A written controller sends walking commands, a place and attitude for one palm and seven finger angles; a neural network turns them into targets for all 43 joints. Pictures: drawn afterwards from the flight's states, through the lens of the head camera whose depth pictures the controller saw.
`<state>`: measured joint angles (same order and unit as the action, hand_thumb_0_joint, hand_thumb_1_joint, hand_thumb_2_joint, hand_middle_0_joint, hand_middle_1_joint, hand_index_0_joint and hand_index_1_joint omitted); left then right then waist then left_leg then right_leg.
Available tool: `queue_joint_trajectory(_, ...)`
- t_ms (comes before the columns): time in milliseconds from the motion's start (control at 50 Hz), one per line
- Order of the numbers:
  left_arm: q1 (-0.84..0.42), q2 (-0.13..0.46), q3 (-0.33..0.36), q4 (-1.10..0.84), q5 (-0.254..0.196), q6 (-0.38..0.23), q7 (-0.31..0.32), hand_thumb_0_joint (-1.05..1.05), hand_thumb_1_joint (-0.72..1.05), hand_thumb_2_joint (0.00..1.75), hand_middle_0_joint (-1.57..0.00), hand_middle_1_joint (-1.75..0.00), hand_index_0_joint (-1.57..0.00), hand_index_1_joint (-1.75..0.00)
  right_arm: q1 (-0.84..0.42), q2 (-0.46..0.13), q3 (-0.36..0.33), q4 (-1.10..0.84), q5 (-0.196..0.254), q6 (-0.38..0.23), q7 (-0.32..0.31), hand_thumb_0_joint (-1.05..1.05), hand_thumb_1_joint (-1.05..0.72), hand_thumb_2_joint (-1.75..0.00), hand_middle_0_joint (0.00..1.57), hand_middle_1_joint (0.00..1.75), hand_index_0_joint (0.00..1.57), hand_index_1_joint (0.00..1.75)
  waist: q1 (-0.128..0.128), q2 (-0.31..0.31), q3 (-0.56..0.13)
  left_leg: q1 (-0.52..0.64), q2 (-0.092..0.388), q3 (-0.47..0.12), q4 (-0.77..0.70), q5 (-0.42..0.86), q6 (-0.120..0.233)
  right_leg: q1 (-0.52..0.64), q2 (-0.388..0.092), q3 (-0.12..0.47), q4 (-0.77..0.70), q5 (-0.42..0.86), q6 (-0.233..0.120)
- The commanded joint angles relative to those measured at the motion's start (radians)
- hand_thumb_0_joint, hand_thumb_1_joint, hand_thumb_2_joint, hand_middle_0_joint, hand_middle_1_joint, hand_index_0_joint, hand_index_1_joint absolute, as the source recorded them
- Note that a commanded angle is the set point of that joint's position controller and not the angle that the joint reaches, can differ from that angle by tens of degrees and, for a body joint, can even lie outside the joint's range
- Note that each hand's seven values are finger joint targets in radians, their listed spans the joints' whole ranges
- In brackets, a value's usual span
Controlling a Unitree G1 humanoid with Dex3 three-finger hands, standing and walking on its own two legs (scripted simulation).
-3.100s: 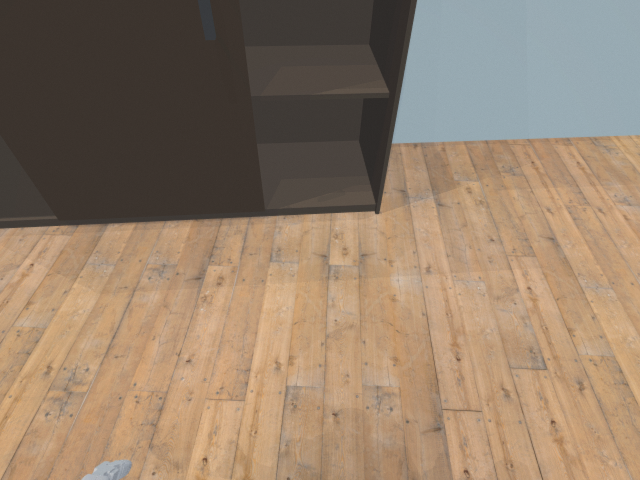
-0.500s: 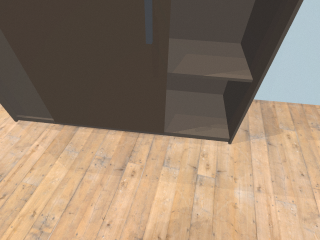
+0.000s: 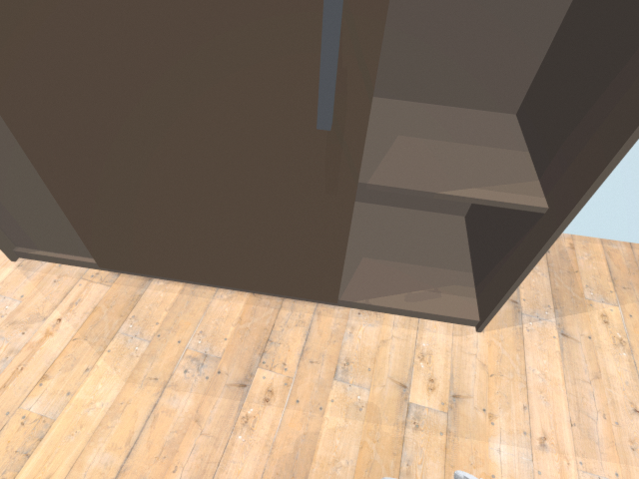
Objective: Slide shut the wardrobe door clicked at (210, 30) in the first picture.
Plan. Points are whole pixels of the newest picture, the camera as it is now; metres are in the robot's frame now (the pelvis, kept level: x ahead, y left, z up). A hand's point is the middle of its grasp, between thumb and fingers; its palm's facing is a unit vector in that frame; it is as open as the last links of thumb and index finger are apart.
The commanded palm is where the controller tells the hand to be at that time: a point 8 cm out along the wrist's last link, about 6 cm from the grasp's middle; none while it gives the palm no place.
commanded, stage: take the last steps up to it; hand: left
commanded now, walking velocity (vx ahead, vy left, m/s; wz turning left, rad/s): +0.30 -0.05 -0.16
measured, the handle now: (330, 59) +0.75 +0.06 +0.16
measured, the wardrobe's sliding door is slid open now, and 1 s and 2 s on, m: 0.50 0.50 0.50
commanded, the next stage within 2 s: come to a stop and stand still in 0.58 s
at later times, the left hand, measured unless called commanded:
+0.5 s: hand (258, 443) +0.19 +0.10 -0.15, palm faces +0.01 -0.97 -0.24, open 7.3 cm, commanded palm none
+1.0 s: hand (262, 412) +0.24 +0.11 -0.18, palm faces +0.00 -0.98 -0.20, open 7.3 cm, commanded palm none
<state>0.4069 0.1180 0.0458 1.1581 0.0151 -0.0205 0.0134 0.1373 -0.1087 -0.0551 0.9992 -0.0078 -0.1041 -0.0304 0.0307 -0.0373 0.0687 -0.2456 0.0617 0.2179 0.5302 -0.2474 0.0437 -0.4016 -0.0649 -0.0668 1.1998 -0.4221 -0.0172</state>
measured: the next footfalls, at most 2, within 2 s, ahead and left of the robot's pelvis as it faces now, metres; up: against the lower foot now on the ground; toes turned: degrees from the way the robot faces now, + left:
right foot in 0.32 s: +0.20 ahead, -0.17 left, +0.00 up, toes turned -12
left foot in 0.76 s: +0.32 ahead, +0.04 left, +0.00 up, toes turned +5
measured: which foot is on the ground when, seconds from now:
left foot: down 0.00-0.32, up 0.34-0.74, down 0.76-1.00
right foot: up 0.00-0.30, down 0.32-0.80, up 0.82-1.00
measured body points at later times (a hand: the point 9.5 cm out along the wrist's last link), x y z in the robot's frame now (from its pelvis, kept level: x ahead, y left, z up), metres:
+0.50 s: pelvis +0.15 -0.08 +0.01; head +0.15 -0.10 +0.46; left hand +0.19 +0.15 -0.13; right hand +0.10 -0.30 -0.16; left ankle +0.12 +0.07 -0.66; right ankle +0.16 -0.16 -0.73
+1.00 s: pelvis +0.23 -0.07 +0.00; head +0.28 -0.06 +0.45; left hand +0.24 +0.16 -0.16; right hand +0.31 -0.29 -0.15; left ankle +0.28 +0.03 -0.73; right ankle +0.18 -0.18 -0.70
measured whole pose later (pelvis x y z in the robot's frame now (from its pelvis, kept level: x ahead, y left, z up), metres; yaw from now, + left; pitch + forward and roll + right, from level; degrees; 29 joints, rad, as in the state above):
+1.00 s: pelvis +0.23 -0.07 +0.00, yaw -4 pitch +0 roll +1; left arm 0.25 0.15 0.04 1.08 0.01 0.04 0.04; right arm 0.10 -0.13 -0.03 1.03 -0.01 -0.01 -0.06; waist 0.02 -0.03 0.11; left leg -0.27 0.04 0.16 0.44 -0.17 0.04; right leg -0.32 -0.04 -0.03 0.85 -0.52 0.01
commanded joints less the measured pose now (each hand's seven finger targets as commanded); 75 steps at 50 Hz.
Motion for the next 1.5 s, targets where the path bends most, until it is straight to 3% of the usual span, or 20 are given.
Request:
queue_joint_trajectory(0, 0.028, 0.019, 0.020, -0.079, 0.014, 0.005, -0.010, 0.00, 0.90, 0.90, -0.20, -0.30, -0.20, -0.30, 0.186, -0.101, -0.004, 0.041, -0.018, 0.020, 0.001, 0.00, -0.90, -0.90, 0.20, 0.30, 0.20, 0.30, -0.017, 0.141, 0.002, 0.007, 0.276, -0.185, -0.323, 0.201, 0.091, -0.112, -0.072, 0.045, -0.026, 0.119, 0.022)
queue_joint_trajectory(180, -0.181, 0.069, 0.026, -0.177, 0.012, 0.012, -0.035, 0.00, 0.90, 0.90, -0.20, -0.30, -0.20, -0.30, 0.215, -0.179, -0.028, 0.047, -0.027, 0.043, 0.014, 0.00, -0.90, -0.90, 0.20, 0.30, 0.20, 0.30, -0.047, 0.182, 0.071, 0.062, 0.265, -0.151, -0.355, 0.008, 0.100, -0.069, -0.061, -0.040, -0.491, 0.157, 0.031)
queue_joint_trajectory(260, -0.088, 0.107, 0.034, -0.146, 0.016, -0.005, -0.037, 0.00, 0.90, 0.90, -0.20, -0.30, -0.20, -0.30, 0.205, -0.197, -0.031, 0.054, -0.028, 0.058, 0.019, 0.00, -0.90, -0.90, 0.20, 0.30, 0.20, 0.30, 0.006, 0.112, -0.003, 0.044, 0.215, -0.100, -0.171, -0.050, 0.046, 0.171, 0.015, -0.107, -0.668, 0.207, 0.017)
queue_joint_trajectory(280, -0.006, 0.150, 0.043, -0.118, 0.017, -0.015, -0.031, 0.00, 0.90, 0.90, -0.20, -0.30, -0.20, -0.30, 0.207, -0.177, -0.026, 0.056, -0.021, 0.058, 0.024, 0.00, -0.90, -0.90, 0.20, 0.30, 0.20, 0.30, 0.047, 0.023, -0.037, -0.043, 0.156, -0.049, -0.009, -0.049, 0.016, 0.322, 0.001, -0.061, -0.726, 0.186, -0.005)
queue_joint_trajectory(300, 0.098, 0.251, 0.064, -0.091, 0.023, -0.028, -0.019, 0.00, 0.90, 0.90, -0.20, -0.30, -0.20, -0.30, 0.213, -0.115, -0.010, 0.039, -0.012, 0.056, 0.032, 0.00, -0.90, -0.90, 0.20, 0.30, 0.20, 0.30, 0.090, -0.226, -0.090, -0.243, 0.065, 0.031, 0.282, -0.204, -0.028, 0.480, -0.213, 0.224, -0.833, 0.083, -0.073)
queue_joint_trajectory(320, 0.165, 0.325, 0.071, -0.079, 0.007, -0.030, -0.008, 0.00, 0.90, 0.90, -0.20, -0.30, -0.20, -0.30, 0.171, -0.106, 0.004, -0.004, -0.009, 0.058, 0.035, 0.00, -0.90, -0.90, 0.20, 0.30, 0.20, 0.30, 0.099, -0.325, -0.131, -0.386, -0.002, -0.047, 0.522, -0.387, -0.039, 0.537, -0.367, 0.508, -0.971, 0.123, -0.160)
queue_joint_trajectory(380, -0.024, 0.219, 0.049, -0.121, -0.002, -0.032, 0.005, 0.00, 0.90, 0.90, -0.20, -0.30, -0.20, -0.30, 0.153, -0.123, -0.015, 0.021, -0.012, 0.066, 0.034, 0.00, -0.90, -0.90, 0.20, 0.30, 0.20, 0.30, 0.024, -0.146, -0.047, -0.368, 0.085, -0.186, 0.673, -0.169, -0.025, 0.310, -0.309, 0.351, -1.019, 0.027, -0.164)
queue_joint_trajectory(480, -0.085, 0.145, 0.017, -0.127, 0.006, -0.052, 0.007, 0.00, 0.90, 0.90, -0.20, -0.30, -0.20, -0.30, 0.241, -0.069, -0.003, 0.072, -0.017, 0.091, 0.038, 0.00, -0.90, -0.90, 0.20, 0.30, 0.20, 0.30, -0.060, -0.062, -0.003, -0.240, 0.073, -0.150, 0.481, -0.029, -0.060, 0.169, -0.204, 0.071, -1.024, 0.363, -0.132)
queue_joint_trajectory(680, -0.018, 0.139, 0.015, -0.063, 0.008, -0.040, 0.013, 0.00, 0.90, 0.90, -0.20, -0.30, -0.20, -0.30, 0.133, -0.065, 0.013, 0.037, -0.011, 0.068, 0.032, 0.00, -0.90, -0.90, 0.20, 0.30, 0.20, 0.30, -0.031, -0.055, -0.001, -0.087, 0.024, -0.129, 0.061, 0.025, -0.046, 0.238, -0.203, 0.064, -0.915, 0.483, -0.138)
queue_joint_trajectory(720, -0.018, 0.083, -0.003, -0.051, -0.001, -0.026, 0.022, 0.00, 0.90, 0.90, -0.20, -0.30, -0.20, -0.30, 0.219, -0.087, 0.024, 0.079, -0.011, 0.054, 0.016, 0.00, -0.90, -0.90, 0.20, 0.30, 0.20, 0.30, -0.055, 0.057, -0.054, 0.121, 0.048, -0.174, -0.100, 0.378, -0.046, 0.198, -0.099, 0.008, -0.754, 0.498, -0.058)
queue_joint_trajectory(760, 0.057, 0.034, -0.023, -0.034, -0.016, -0.011, 0.034, 0.00, 0.90, 0.90, -0.20, -0.30, -0.20, -0.30, 0.238, -0.170, 0.022, 0.087, -0.006, 0.058, -0.007, 0.00, -0.90, -0.90, 0.20, 0.30, 0.20, 0.30, -0.022, 0.225, -0.150, 0.236, 0.254, -0.312, -0.092, 0.922, 0.056, 0.169, -0.011, -0.035, -0.677, 0.095, 0.019)
queue_joint_trajectory(860, 0.012, 0.099, -0.011, -0.051, -0.002, 0.045, 0.039, 0.00, 0.90, 0.90, -0.20, -0.30, -0.20, -0.30, 0.152, -0.172, 0.012, 0.070, 0.002, 0.092, -0.041, 0.00, -0.90, -0.90, 0.20, 0.30, 0.20, 0.30, -0.028, 0.251, -0.058, 0.177, 0.282, -0.313, -0.178, 1.025, 0.132, 0.075, -0.009, 0.042, -0.416, -0.110, 0.032)
queue_joint_trajectory(980, -0.059, 0.100, 0.019, -0.127, 0.002, 0.068, 0.027, 0.00, 0.90, 0.90, -0.20, -0.30, -0.20, -0.30, 0.089, -0.220, -0.029, 0.018, -0.009, 0.117, -0.034, 0.00, -0.90, -0.90, 0.20, 0.30, 0.20, 0.30, -0.032, 0.104, -0.167, 0.171, 0.291, -0.281, -0.158, 0.743, 0.161, 0.017, 0.014, 0.081, -0.231, -0.074, 0.037)
queue_joint_trajectory(1080, -0.038, 0.084, 0.012, -0.138, 0.000, 0.057, 0.021, 0.00, 0.90, 0.90, -0.20, -0.30, -0.20, -0.30, 0.010, -0.206, -0.023, -0.004, -0.018, 0.122, -0.004, 0.00, -0.90, -0.90, 0.20, 0.30, 0.20, 0.30, -0.006, 0.197, -0.141, -0.019, 0.224, -0.264, -0.222, 0.139, 0.093, 0.183, 0.011, 0.034, -0.507, 0.015, 0.027)
queue_joint_trajectory(1120, 0.022, 0.107, 0.008, -0.106, 0.006, 0.037, 0.023, 0.00, 0.90, 0.90, -0.20, -0.30, -0.20, -0.30, 0.015, -0.173, -0.016, 0.006, -0.010, 0.128, 0.011, 0.00, -0.90, -0.90, 0.20, 0.30, 0.20, 0.30, 0.022, 0.078, -0.123, -0.106, 0.115, -0.205, -0.135, -0.143, 0.009, 0.306, 0.008, 0.035, -0.783, 0.164, 0.033)
queue_joint_trajectory(1140, -0.018, 0.169, 0.005, -0.115, 0.016, 0.021, 0.026, 0.00, 0.90, 0.90, -0.20, -0.30, -0.20, -0.30, 0.042, -0.111, -0.004, 0.003, 0.002, 0.135, 0.016, 0.00, -0.90, -0.90, 0.20, 0.30, 0.20, 0.30, -0.006, -0.120, -0.092, -0.133, 0.022, -0.153, -0.013, -0.211, -0.049, 0.233, -0.129, 0.237, -0.942, 0.013, -0.004)
queue_joint_trajectory(1160, -0.095, 0.241, 0.008, -0.151, 0.013, 0.020, 0.024, 0.00, 0.90, 0.90, -0.20, -0.30, -0.20, -0.30, 0.032, -0.099, 0.003, -0.018, 0.000, 0.141, 0.025, 0.00, -0.90, -0.90, 0.20, 0.30, 0.20, 0.30, -0.016, -0.235, -0.004, -0.133, -0.013, -0.149, 0.059, -0.224, -0.067, 0.076, -0.259, 0.397, -1.076, -0.155, -0.063)
queue_joint_trajectory(1200, -0.155, 0.260, 0.020, -0.176, 0.013, 0.019, 0.026, 0.00, 0.90, 0.90, -0.20, -0.30, -0.20, -0.30, -0.006, -0.132, -0.004, -0.018, -0.011, 0.148, 0.034, 0.00, -0.90, -0.90, 0.20, 0.30, 0.20, 0.30, -0.004, -0.191, 0.100, -0.137, 0.003, -0.190, 0.163, -0.178, -0.058, -0.034, -0.265, 0.430, -1.116, -0.165, -0.103)
queue_joint_trajectory(1300, -0.143, 0.239, 0.022, -0.172, 0.004, 0.004, 0.026, 0.00, 0.90, 0.90, -0.20, -0.30, -0.20, -0.30, 0.112, -0.150, -0.007, 0.035, -0.006, 0.141, 0.033, 0.00, -0.90, -0.90, 0.20, 0.30, 0.20, 0.30, -0.020, -0.067, 0.028, -0.177, -0.024, -0.217, 0.304, -0.082, -0.073, 0.174, -0.223, 0.259, -0.971, 0.322, -0.107)
queue_joint_trajectory(1480, 0.001, 0.231, 0.038, -0.125, 0.007, 0.003, 0.049, 0.00, 0.90, 0.90, -0.20, -0.30, -0.20, -0.30, 0.074, -0.161, -0.010, -0.016, -0.005, 0.155, 0.017, 0.00, -0.90, -0.90, 0.20, 0.30, 0.20, 0.30, 0.037, -0.109, -0.103, -0.290, -0.036, -0.245, 0.404, -0.160, -0.113, 0.468, -0.278, 0.254, -0.835, 0.860, -0.162)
